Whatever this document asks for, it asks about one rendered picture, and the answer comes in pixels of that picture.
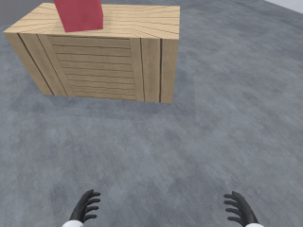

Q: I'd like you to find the pedestal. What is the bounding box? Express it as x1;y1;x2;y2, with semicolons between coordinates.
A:
3;3;180;104

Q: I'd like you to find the right robot hand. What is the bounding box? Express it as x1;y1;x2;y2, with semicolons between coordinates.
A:
223;191;259;227

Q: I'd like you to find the left robot hand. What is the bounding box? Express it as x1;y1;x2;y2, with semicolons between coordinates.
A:
68;189;100;224

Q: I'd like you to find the carton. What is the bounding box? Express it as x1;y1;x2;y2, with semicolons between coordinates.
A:
53;0;103;33

